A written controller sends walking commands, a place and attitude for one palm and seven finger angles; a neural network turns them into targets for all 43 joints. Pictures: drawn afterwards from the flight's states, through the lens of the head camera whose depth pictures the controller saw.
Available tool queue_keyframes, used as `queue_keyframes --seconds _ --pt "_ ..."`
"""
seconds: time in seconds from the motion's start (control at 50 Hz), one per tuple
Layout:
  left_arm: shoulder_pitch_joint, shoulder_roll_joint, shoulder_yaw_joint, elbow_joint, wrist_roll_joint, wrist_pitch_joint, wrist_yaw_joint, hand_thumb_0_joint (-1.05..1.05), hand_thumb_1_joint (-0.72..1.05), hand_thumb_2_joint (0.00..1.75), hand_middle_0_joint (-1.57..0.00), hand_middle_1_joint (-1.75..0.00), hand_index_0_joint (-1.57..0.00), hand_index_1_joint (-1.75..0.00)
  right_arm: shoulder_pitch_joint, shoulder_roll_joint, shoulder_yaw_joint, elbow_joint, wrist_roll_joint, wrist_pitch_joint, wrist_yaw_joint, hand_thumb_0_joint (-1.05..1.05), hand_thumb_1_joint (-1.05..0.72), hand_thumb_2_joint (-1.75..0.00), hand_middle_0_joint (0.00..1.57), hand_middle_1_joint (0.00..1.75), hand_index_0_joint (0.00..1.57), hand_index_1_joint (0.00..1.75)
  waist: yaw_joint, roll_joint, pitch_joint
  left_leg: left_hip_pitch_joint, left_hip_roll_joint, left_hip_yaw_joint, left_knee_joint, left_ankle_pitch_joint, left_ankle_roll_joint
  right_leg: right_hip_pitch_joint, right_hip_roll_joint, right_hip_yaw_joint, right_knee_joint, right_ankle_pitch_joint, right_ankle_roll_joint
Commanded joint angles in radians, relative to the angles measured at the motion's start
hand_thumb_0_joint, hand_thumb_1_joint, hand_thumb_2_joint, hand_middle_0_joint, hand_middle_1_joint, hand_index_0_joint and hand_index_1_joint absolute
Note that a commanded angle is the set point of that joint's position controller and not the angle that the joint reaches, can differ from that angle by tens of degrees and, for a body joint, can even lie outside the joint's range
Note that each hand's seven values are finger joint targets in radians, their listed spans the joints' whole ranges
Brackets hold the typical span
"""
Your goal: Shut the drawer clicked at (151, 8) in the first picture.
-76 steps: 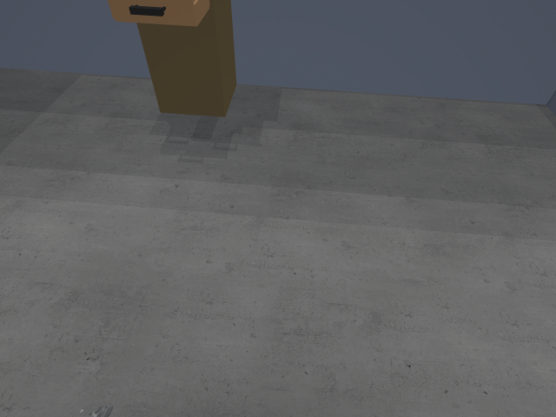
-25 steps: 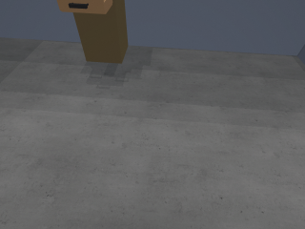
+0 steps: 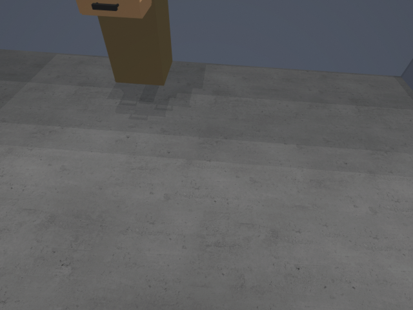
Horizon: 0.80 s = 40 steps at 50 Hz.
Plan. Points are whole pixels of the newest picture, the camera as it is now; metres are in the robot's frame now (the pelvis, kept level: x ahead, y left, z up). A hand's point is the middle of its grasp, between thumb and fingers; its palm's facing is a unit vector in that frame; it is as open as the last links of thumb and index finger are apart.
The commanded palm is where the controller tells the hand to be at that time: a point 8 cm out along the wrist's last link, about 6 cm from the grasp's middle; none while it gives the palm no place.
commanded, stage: walk to a spot facing it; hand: left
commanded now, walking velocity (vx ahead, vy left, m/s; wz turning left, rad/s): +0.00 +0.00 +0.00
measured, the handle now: (105, 5) +1.68 +0.71 -0.05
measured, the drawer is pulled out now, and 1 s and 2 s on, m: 0.28 0.28 0.28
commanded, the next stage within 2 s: none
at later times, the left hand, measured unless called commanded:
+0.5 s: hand out of the picture +0.03 +0.27 -0.20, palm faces +0.18 -0.97 -0.18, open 7.4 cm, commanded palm none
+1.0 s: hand (109, 218) +0.37 +0.30 -0.18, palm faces +0.34 -0.92 -0.19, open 7.3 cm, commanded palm none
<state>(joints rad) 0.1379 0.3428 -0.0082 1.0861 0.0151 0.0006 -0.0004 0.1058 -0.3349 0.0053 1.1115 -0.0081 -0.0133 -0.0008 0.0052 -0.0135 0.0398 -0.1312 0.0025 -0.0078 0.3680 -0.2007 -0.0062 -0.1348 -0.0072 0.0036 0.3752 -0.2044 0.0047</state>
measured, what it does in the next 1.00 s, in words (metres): walks ahead, turning left: right foot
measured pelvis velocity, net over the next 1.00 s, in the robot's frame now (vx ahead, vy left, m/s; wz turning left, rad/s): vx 0.32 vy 0.09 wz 0.36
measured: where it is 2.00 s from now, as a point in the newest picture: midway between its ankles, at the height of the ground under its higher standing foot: (162, 219)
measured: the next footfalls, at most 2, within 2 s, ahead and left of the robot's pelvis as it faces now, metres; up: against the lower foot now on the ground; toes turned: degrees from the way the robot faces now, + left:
right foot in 0.90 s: +0.46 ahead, +0.04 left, +0.00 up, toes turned +11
left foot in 1.40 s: +0.55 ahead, +0.34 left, +0.00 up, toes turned +35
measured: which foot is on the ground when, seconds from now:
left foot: down 0.00-0.92, up 0.94-1.00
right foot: down 0.00-0.38, up 0.40-0.88, down 0.90-1.00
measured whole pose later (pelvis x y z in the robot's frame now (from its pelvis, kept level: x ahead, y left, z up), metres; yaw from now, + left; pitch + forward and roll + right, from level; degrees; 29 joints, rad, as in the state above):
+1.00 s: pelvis +0.32 +0.09 -0.03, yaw +21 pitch -2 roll +0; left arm 0.11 0.15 0.04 0.97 0.03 -0.08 -0.01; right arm 0.41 -0.15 -0.05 1.15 -0.01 -0.05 -0.01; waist -0.03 0.03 0.09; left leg -0.20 -0.01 -0.02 1.14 -0.45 0.05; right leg -0.38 -0.05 -0.16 0.66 -0.23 -0.06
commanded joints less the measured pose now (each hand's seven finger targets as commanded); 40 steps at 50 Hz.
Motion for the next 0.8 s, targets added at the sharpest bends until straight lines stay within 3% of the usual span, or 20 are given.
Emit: queue_keyframes --seconds 0.0,0.04,0.1,0.14,0.16,0.18,0.22,0.26,0.3,0.32,0.34,0.36,0.38,0.4,0.42,0.46,0.52,0.66,0.76,0.78 --pt "-0.037 0.204 0.040 -0.058 -0.004 -0.028 0.012 0.00 0.90 0.90 -0.20 -0.30 -0.20 -0.30 -0.050 -0.211 -0.041 -0.061 0.002 -0.019 -0.010 0.00 -0.90 -0.90 0.20 0.30 0.20 0.30 -0.003 0.010 -0.067 0.013 0.117 -0.095 -0.056 0.143 0.034 -0.001 -0.117 0.094 -0.067 0.126 -0.032" --pt "0.026 0.095 0.018 -0.034 -0.005 -0.008 0.017 0.00 0.90 0.90 -0.20 -0.30 -0.20 -0.30 0.010 -0.095 -0.012 -0.038 -0.005 0.000 -0.003 0.00 -0.90 -0.90 0.20 0.30 0.20 0.30 -0.002 0.016 -0.076 -0.023 0.101 -0.089 -0.034 0.053 0.021 0.016 -0.115 0.072 -0.054 -0.013 -0.010" --pt "0.078 0.115 0.036 -0.040 0.006 0.012 0.007 0.00 0.90 0.90 -0.20 -0.30 -0.20 -0.30 0.034 -0.088 -0.017 -0.058 -0.016 0.022 0.005 0.00 -0.90 -0.90 0.20 0.30 0.20 0.30 0.016 -0.037 0.030 -0.212 0.054 -0.091 0.020 -0.279 0.029 -0.016 -0.135 0.121 -0.089 -0.365 -0.029" --pt "0.136 0.166 0.060 -0.055 0.011 0.012 0.008 0.00 0.90 0.90 -0.20 -0.30 -0.20 -0.30 0.035 -0.069 -0.023 -0.092 -0.016 0.029 0.006 0.00 -0.90 -0.90 0.20 0.30 0.20 0.30 0.042 -0.171 0.054 -0.350 0.003 -0.004 0.224 -0.301 0.018 0.021 -0.260 0.252 -0.194 -0.528 -0.090" --pt "0.166 0.180 0.070 -0.062 0.012 0.007 0.012 0.00 0.90 0.90 -0.20 -0.30 -0.20 -0.30 0.024 -0.072 -0.031 -0.117 -0.014 0.028 0.008 0.00 -0.90 -0.90 0.20 0.30 0.20 0.30 0.055 -0.220 0.051 -0.395 0.014 0.023 0.366 -0.303 0.016 0.036 -0.342 0.318 -0.244 -0.549 -0.137" --pt "0.171 0.178 0.076 -0.070 0.013 -0.005 0.015 0.00 0.90 0.90 -0.20 -0.30 -0.20 -0.30 0.002 -0.076 -0.040 -0.135 -0.012 0.023 0.014 0.00 -0.90 -0.90 0.20 0.30 0.20 0.30 0.058 -0.184 0.078 -0.437 0.046 0.007 0.474 -0.299 0.018 0.028 -0.390 0.345 -0.262 -0.501 -0.170" --pt "0.149 0.160 0.082 -0.085 0.014 -0.028 0.015 0.00 0.90 0.90 -0.20 -0.30 -0.20 -0.30 0.018 -0.052 -0.046 -0.149 -0.009 0.011 0.027 0.00 -0.90 -0.90 0.20 0.30 0.20 0.30 0.030 -0.107 0.065 -0.437 0.084 0.013 0.509 -0.258 0.017 0.051 -0.386 0.232 -0.216 -0.309 -0.175" --pt "0.119 0.147 0.084 -0.100 0.019 -0.036 0.012 0.00 0.90 0.90 -0.20 -0.30 -0.20 -0.30 0.060 -0.020 -0.046 -0.157 -0.003 0.005 0.038 0.00 -0.90 -0.90 0.20 0.30 0.20 0.30 0.002 -0.101 0.055 -0.342 0.096 0.050 0.390 -0.257 0.014 0.009 -0.359 0.098 -0.153 -0.210 -0.144" --pt "0.112 0.125 0.085 -0.102 0.015 -0.032 0.009 0.00 0.90 0.90 -0.20 -0.30 -0.20 -0.30 0.155 0.014 -0.046 -0.133 -0.005 0.000 0.039 0.00 -0.90 -0.90 0.20 0.30 0.20 0.30 -0.035 -0.098 0.039 -0.163 0.048 0.131 0.249 -0.150 0.011 -0.083 -0.304 -0.022 -0.069 -0.190 -0.096" --pt "0.119 0.114 0.086 -0.099 0.009 -0.028 0.006 0.00 0.90 0.90 -0.20 -0.30 -0.20 -0.30 0.237 0.006 -0.052 -0.110 -0.007 -0.005 0.035 0.00 -0.90 -0.90 0.20 0.30 0.20 0.30 -0.065 -0.043 0.004 -0.026 0.021 0.154 0.172 -0.093 0.010 -0.147 -0.266 -0.084 0.031 -0.204 -0.068" --pt "0.131 0.072 0.077 -0.104 0.002 -0.024 0.000 0.00 0.90 0.90 -0.20 -0.30 -0.20 -0.30 0.357 -0.044 -0.068 -0.076 -0.010 -0.013 0.027 0.00 -0.90 -0.90 0.20 0.30 0.20 0.30 -0.108 0.112 -0.044 0.118 0.051 0.055 0.080 -0.159 0.028 -0.233 -0.199 -0.157 0.273 -0.179 -0.029" --pt "0.118 -0.011 0.061 -0.145 -0.005 -0.021 -0.012 0.00 0.90 0.90 -0.20 -0.30 -0.20 -0.30 0.457 -0.156 -0.103 -0.059 -0.021 -0.020 0.018 0.00 -0.90 -0.90 0.20 0.30 0.20 0.30 -0.141 0.428 -0.036 0.202 0.307 -0.402 -0.101 -0.350 0.124 -0.498 -0.059 -0.211 0.617 -0.389 0.042" --pt "0.027 -0.017 0.055 -0.199 0.005 -0.023 -0.008 0.00 0.90 0.90 -0.20 -0.30 -0.20 -0.30 0.504 -0.173 -0.102 -0.049 -0.015 -0.020 0.004 0.00 -0.90 -0.90 0.20 0.30 0.20 0.30 -0.147 0.322 0.003 0.144 0.403 -0.605 -0.223 -0.385 0.194 -0.607 -0.039 -0.073 0.774 -0.421 0.028" --pt "0.022 -0.010 0.065 -0.192 0.010 -0.026 -0.008 0.00 0.90 0.90 -0.20 -0.30 -0.20 -0.30 0.436 -0.138 -0.091 -0.060 -0.010 -0.016 0.000 0.00 -0.90 -0.90 0.20 0.30 0.20 0.30 -0.104 0.183 0.033 0.087 0.397 -0.549 -0.214 -0.415 0.214 -0.609 -0.102 -0.012 0.830 -0.327 0.007" --pt "0.008 -0.024 0.069 -0.178 0.013 -0.032 -0.012 0.00 0.90 0.90 -0.20 -0.30 -0.20 -0.30 0.388 -0.091 -0.083 -0.078 -0.009 -0.025 -0.005 0.00 -0.90 -0.90 0.20 0.30 0.20 0.30 -0.092 0.137 0.051 0.031 0.345 -0.512 -0.209 -0.369 0.204 -0.604 -0.118 -0.006 0.860 -0.240 0.008" --pt "0.066 -0.028 0.070 -0.134 0.017 -0.036 -0.022 0.00 0.90 0.90 -0.20 -0.30 -0.20 -0.30 0.313 -0.019 -0.063 -0.086 -0.007 -0.050 -0.011 0.00 -0.90 -0.90 0.20 0.30 0.20 0.30 -0.039 0.083 0.053 -0.029 0.280 -0.356 -0.206 -0.189 0.170 -0.532 -0.144 0.002 0.827 -0.112 0.023" --pt "0.116 -0.063 0.065 -0.109 0.016 -0.028 -0.019 0.00 0.90 0.90 -0.20 -0.30 -0.20 -0.30 0.341 0.012 -0.060 -0.062 -0.002 -0.070 -0.019 0.00 -0.90 -0.90 0.20 0.30 0.20 0.30 -0.020 0.095 0.017 0.040 0.224 -0.217 -0.176 0.115 0.166 -0.516 -0.131 -0.025 0.773 -0.043 0.049" --pt "-0.027 -0.086 0.064 -0.154 0.011 -0.030 -0.016 0.00 0.90 0.90 -0.20 -0.30 -0.20 -0.30 0.429 0.063 -0.064 -0.006 0.001 -0.077 -0.028 0.00 -0.90 -0.90 0.20 0.30 0.20 0.30 -0.049 0.095 0.077 0.176 0.204 -0.159 -0.181 0.321 0.186 -0.631 -0.126 -0.063 0.600 0.030 0.067" --pt "-0.152 -0.111 0.059 -0.193 0.002 -0.046 -0.017 0.00 0.90 0.90 -0.20 -0.30 -0.20 -0.30 0.457 0.067 -0.066 0.015 -0.011 -0.071 -0.031 0.00 -0.90 -0.90 0.20 0.30 0.20 0.30 -0.087 0.120 0.121 0.163 0.204 -0.131 -0.142 0.446 0.177 -0.507 -0.088 -0.105 0.328 0.026 0.033" --pt "-0.154 -0.112 0.061 -0.197 0.001 -0.048 -0.017 0.00 0.90 0.90 -0.20 -0.30 -0.20 -0.30 0.451 0.061 -0.067 0.017 -0.012 -0.070 -0.032 0.00 -0.90 -0.90 0.20 0.30 0.20 0.30 -0.079 0.129 0.122 0.146 0.207 -0.127 -0.132 0.484 0.174 -0.459 -0.079 -0.104 0.295 0.028 0.020"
